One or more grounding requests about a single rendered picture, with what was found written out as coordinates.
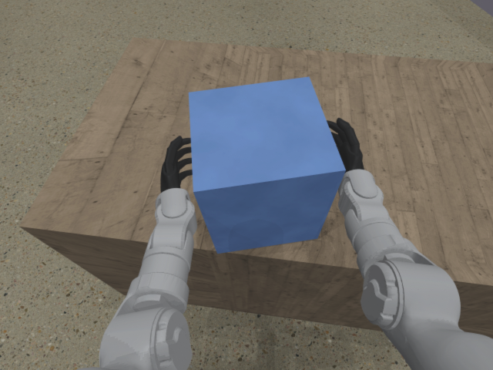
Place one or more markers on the robot right forearm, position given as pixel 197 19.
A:
pixel 372 232

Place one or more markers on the pedestal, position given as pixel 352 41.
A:
pixel 425 129

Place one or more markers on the robot right hand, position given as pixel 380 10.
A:
pixel 347 144

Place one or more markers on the carton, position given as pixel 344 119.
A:
pixel 265 165

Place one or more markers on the robot right upper arm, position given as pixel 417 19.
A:
pixel 417 307

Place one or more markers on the robot left forearm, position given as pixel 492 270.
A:
pixel 163 276

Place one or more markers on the robot left upper arm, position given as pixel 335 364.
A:
pixel 154 339

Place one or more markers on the robot left hand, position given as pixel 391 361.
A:
pixel 170 176

